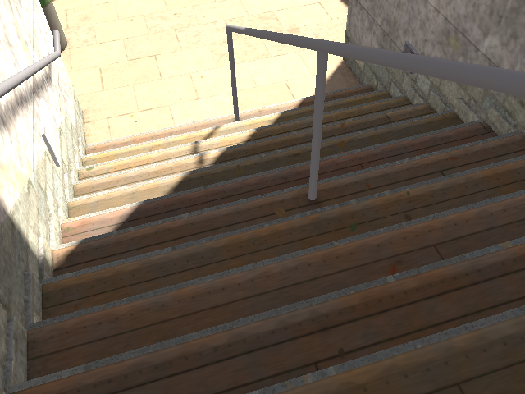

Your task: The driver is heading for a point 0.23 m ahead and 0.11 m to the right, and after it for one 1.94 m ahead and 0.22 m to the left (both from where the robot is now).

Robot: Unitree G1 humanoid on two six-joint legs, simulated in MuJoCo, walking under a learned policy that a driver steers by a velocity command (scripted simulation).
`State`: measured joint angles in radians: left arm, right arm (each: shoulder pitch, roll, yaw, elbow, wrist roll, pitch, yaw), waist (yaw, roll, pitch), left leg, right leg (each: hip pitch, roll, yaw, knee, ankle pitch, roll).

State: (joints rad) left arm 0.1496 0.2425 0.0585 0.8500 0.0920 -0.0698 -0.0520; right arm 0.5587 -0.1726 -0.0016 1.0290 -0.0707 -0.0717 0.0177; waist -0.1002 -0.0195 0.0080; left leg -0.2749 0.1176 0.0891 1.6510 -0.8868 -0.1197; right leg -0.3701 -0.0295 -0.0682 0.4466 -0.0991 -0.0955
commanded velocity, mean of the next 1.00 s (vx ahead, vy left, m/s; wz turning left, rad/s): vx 0.03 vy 0.00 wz -0.33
